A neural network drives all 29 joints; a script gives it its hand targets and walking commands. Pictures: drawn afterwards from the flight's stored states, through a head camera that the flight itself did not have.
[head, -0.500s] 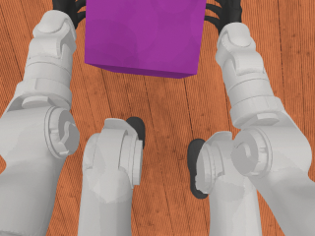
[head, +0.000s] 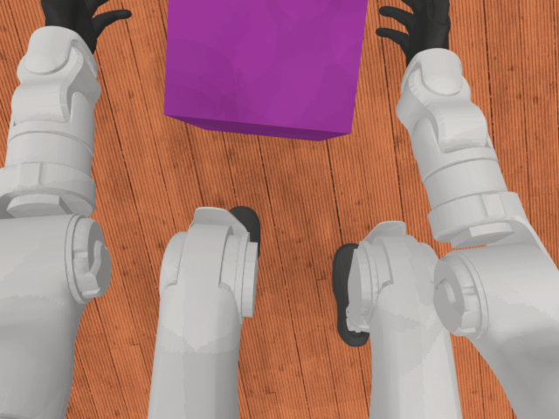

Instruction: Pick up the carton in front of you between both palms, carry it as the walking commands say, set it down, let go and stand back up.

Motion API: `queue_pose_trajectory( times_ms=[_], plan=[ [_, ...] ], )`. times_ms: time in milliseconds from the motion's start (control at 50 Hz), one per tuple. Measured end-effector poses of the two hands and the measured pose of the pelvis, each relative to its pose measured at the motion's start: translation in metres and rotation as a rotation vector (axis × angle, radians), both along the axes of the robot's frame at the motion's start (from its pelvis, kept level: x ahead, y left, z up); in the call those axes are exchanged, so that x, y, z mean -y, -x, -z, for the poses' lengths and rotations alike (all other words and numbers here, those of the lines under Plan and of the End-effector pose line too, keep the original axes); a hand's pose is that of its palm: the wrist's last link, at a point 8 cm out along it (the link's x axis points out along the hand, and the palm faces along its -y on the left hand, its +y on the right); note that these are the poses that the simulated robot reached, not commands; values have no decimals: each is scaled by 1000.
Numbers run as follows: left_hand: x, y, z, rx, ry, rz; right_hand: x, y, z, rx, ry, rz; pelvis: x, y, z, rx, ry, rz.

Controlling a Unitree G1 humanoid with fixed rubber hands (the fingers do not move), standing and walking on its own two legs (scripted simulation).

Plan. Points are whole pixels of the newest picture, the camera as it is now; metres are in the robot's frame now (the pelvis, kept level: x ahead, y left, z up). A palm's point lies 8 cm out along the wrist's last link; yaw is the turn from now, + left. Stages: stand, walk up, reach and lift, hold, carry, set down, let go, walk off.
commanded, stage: set down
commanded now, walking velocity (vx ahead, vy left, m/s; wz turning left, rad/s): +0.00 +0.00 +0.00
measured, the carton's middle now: (267, 60) +0.53 +0.10 -0.27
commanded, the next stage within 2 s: let go in 0.84 s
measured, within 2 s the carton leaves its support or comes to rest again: neither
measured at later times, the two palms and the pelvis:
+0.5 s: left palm out of the picture +0.50 +0.32 +0.01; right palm out of the picture +0.53 -0.08 +0.01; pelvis +0.03 +0.01 +0.13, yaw +0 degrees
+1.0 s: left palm out of the picture +0.48 +0.32 +0.15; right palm out of the picture +0.51 -0.08 +0.16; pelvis +0.06 +0.02 +0.26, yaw +3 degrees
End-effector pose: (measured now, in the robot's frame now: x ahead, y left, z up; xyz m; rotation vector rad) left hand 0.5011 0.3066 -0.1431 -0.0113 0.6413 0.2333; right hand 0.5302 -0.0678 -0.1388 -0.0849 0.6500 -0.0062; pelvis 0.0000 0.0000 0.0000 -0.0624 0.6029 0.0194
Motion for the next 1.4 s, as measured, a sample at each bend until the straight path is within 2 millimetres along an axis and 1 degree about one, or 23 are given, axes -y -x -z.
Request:
queue_pose_trajectory(
  times_ms=[80, 200, 340, 440, 600, 740, 840, 920, 1000, 1100, 1160, 1200, 1280, 1400],
  plan=[
    [0, 5, -32, -21, 1, 3, -4, -1, -36, -5, 12, 15, -1, -3, -25, -34, 9, -9],
    [-2, 8, -74, -31, -5, 2, 0, -2, -77, -21, 21, 27, -2, -11, -59, -101, 22, -16],
    [-2, 1, -111, -14, -16, 17, 8, -3, -113, 3, 18, 41, -4, -20, -88, -150, 28, -18],
    [-5, 2, -136, -11, -23, 26, 11, 1, -137, 13, 16, 43, -6, -24, -111, -167, 25, -19],
    [-14, 6, -189, -11, -23, 33, 8, 3, -187, 14, 14, 36, -7, -33, -156, -167, 17, -31],
    [-16, 5, -235, -14, -19, 41, 8, 4, -232, 9, 21, 38, -10, -42, -196, -154, 16, -43],
    [-14, 5, -264, -12, -21, 47, 11, 8, -261, 8, 26, 38, -14, -47, -223, -139, 14, -49],
    [-15, 9, -281, -26, -32, 52, 13, 12, -278, 0, 38, 29, -17, -52, -242, -126, 10, -52],
    [-16, 23, -295, -63, -66, 71, 17, 23, -294, -17, 71, -3, -20, -59, -262, -105, 6, -56],
    [-18, 60, -314, -125, -104, 85, 29, 54, -313, -71, 118, -55, -23, -72, -289, -46, -5, -61],
    [-17, 82, -328, -146, -105, 82, 40, 73, -328, -98, 131, -67, -24, -82, -303, 0, -14, -66],
    [-16, 94, -340, -148, -102, 80, 47, 82, -339, -105, 134, -71, -25, -88, -312, 32, -19, -70],
    [-8, 112, -362, -145, -97, 81, 61, 96, -362, -106, 131, -78, -24, -100, -326, 92, -30, -74],
    [12, 143, -393, -150, -92, 87, 86, 124, -392, -115, 122, -76, -19, -116, -347, 197, -51, -73]
  ],
)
